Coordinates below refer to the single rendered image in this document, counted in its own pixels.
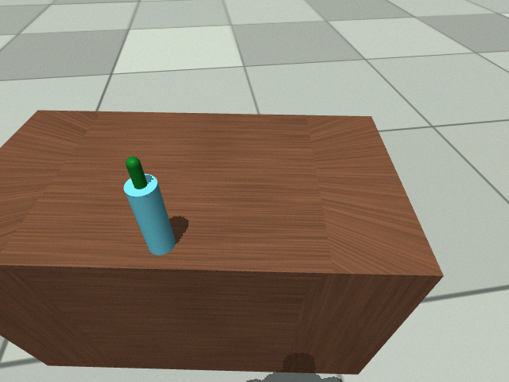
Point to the bottle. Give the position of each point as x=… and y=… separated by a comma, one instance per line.
x=144, y=195

